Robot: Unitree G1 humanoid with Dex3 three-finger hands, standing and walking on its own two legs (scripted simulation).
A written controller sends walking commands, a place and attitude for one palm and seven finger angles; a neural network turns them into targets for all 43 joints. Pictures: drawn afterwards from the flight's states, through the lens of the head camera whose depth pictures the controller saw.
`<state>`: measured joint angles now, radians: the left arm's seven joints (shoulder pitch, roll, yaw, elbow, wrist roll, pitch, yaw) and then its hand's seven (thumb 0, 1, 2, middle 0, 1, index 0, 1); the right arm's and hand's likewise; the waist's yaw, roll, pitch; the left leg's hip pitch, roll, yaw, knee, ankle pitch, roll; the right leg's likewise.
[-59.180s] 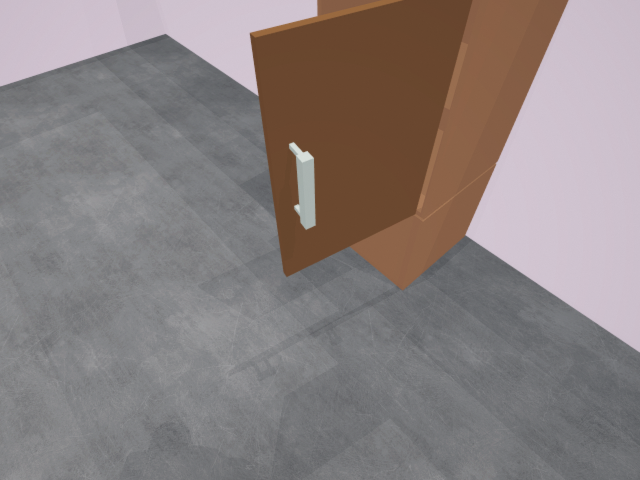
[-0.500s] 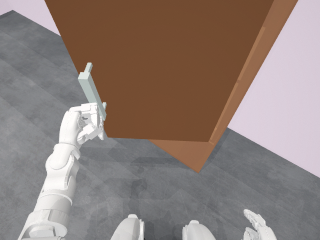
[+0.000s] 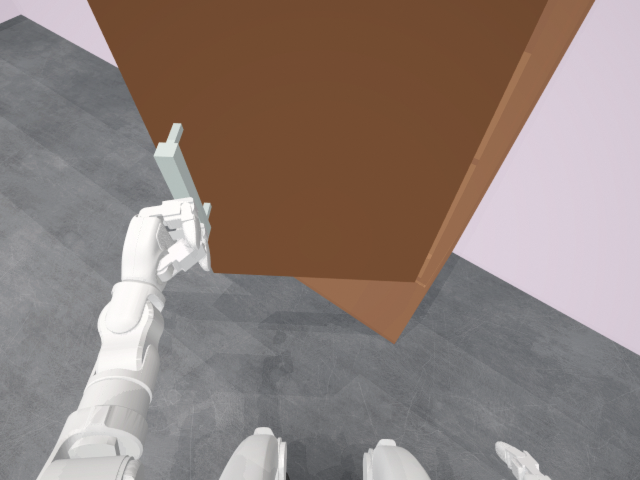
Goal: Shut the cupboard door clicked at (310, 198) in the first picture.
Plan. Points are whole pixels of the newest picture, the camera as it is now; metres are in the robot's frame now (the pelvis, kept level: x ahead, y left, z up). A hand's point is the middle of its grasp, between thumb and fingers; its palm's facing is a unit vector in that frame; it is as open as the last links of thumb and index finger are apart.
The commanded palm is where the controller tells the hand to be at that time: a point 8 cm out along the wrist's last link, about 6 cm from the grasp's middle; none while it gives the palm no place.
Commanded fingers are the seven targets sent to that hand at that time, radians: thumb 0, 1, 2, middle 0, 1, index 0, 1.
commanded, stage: push the door shut along its arc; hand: left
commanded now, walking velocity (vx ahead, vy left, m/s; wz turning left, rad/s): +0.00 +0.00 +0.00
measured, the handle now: (190, 185) +0.49 +0.20 +0.05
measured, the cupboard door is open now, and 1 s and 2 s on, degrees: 33 21 12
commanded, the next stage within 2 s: pull the fist back off the door in 1.96 s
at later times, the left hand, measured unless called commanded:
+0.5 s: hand (200, 215) +0.42 +0.17 +0.06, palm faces -0.13 -0.99 -0.04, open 3.1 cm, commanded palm +0.42 +0.22 +0.06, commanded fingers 0.00 0.90 0.90 -1.30 -1.50 -1.30 -1.50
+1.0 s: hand (219, 180) +0.49 +0.16 +0.06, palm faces -0.24 -0.97 -0.03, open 3.2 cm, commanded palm +0.49 +0.19 +0.06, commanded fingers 0.00 0.90 0.90 -1.30 -1.50 -1.30 -1.50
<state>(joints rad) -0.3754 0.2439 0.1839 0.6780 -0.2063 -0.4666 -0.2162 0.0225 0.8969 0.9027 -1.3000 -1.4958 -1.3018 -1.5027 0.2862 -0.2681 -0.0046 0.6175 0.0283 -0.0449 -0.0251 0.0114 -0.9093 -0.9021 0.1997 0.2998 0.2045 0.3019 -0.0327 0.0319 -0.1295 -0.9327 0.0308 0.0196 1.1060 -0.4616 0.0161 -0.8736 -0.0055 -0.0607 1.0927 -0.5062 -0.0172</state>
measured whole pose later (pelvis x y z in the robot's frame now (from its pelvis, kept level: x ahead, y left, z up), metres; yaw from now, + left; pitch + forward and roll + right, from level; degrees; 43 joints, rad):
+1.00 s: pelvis -0.02 +0.01 -0.03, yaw -1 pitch +24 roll -4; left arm -0.97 0.49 0.26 1.18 -0.15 -0.38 -0.42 0.02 0.90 0.90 -1.30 -1.50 -1.31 -1.50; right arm 0.34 -0.29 0.03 0.67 0.03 -0.05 -0.02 0.01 -0.91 -0.90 0.20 0.30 0.21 0.30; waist -0.15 0.05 -0.14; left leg -1.19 0.04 -0.01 1.25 -0.48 0.03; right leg -1.10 0.01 -0.08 1.20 -0.50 -0.01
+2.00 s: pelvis -0.01 +0.00 -0.05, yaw -2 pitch +30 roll -5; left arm -1.36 0.61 0.18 1.32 -0.07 -0.20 -0.49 0.04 0.98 1.00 -1.30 -1.50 -1.30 -1.50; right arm 0.33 -0.29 0.04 0.71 -0.02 -0.10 -0.04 0.00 -0.91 -0.90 0.20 0.30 0.21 0.30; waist -0.26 0.06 -0.12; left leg -1.36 0.07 -0.04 1.35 -0.51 0.02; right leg -1.26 0.03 -0.11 1.27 -0.53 -0.03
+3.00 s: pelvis +0.01 -0.01 -0.01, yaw +0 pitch +22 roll -1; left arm -0.85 0.19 0.18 1.09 0.01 -0.52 0.10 0.02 0.89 0.90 -1.30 -1.50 -1.30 -1.50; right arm 0.28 -0.27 -0.04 0.64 -0.05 0.03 0.06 0.00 -0.91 -0.90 0.20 0.30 0.20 0.30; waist -0.15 0.04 -0.15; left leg -1.05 0.04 0.01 1.15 -0.49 0.00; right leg -0.99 0.01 -0.06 1.14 -0.53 -0.03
